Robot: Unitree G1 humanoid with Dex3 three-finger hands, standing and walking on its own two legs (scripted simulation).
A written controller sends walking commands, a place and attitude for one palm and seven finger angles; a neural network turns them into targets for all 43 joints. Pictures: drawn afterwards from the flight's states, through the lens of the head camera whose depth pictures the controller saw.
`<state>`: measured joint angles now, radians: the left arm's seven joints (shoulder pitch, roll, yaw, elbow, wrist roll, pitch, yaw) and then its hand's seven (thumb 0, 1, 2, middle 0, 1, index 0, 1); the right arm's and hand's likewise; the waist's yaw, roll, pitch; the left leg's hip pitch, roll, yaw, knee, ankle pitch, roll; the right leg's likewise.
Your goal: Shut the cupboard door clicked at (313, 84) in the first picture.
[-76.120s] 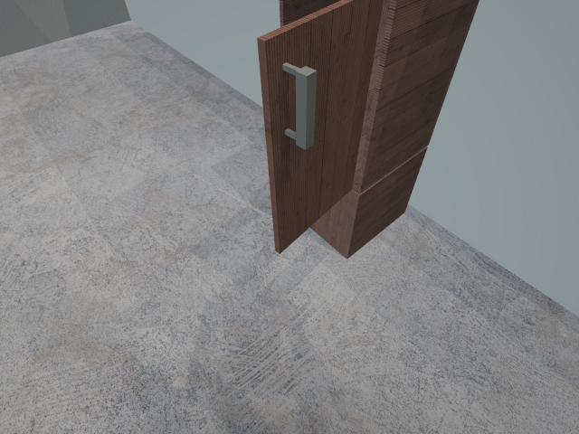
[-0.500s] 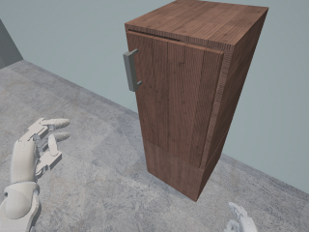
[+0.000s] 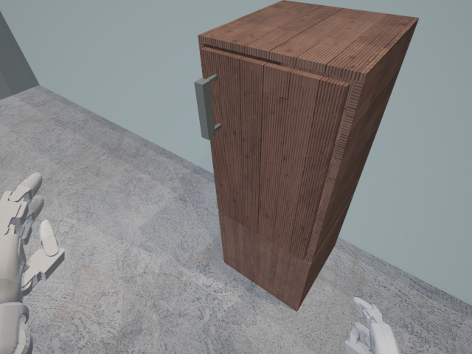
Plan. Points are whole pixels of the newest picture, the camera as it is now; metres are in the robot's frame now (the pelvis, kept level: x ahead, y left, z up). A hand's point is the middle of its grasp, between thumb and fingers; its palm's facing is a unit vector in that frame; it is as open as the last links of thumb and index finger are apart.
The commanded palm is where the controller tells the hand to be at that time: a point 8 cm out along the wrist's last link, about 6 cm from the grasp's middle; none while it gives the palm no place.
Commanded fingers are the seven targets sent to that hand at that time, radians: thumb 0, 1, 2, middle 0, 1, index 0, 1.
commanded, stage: draw the hand back to the body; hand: left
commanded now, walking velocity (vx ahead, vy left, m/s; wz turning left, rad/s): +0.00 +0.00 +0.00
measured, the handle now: (211, 107) +0.64 +0.14 +0.11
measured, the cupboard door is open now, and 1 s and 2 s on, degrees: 0 0 0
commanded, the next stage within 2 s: step back with the hand held close in 0.02 s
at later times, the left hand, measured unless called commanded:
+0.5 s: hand (40, 258) +0.18 +0.28 +0.16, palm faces +0.37 -0.77 -0.52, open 7.4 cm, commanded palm +0.12 +0.32 +0.17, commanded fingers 0.00 0.90 0.90 -0.20 -0.30 -0.20 -0.30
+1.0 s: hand out of the picture +0.08 +0.30 +0.17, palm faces +0.51 -0.70 -0.49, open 7.4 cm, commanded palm +0.01 +0.33 +0.17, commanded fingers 0.00 0.90 0.90 -0.20 -0.30 -0.20 -0.30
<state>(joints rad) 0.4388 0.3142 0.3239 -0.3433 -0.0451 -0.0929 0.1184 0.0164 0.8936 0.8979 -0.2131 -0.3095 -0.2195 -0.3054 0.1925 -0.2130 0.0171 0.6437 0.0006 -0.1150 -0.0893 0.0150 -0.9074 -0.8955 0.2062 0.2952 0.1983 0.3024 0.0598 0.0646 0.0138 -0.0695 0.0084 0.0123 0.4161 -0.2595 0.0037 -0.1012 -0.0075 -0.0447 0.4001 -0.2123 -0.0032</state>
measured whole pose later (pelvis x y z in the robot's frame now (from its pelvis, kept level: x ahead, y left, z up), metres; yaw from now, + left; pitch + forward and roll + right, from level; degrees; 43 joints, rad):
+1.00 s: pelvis -0.11 +0.02 -0.03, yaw +3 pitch +1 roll -2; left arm 0.52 0.46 0.50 -0.52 0.00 -0.26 0.17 0.02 0.89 0.90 -0.21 -0.30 -0.22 -0.30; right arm 0.29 -0.21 0.00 0.58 0.00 -0.08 -0.09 0.02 -0.91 -0.90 0.21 0.30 0.20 0.30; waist -0.02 0.01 -0.02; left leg -0.50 0.01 0.00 0.68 -0.21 0.05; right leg -0.33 0.05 0.02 0.65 -0.35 0.01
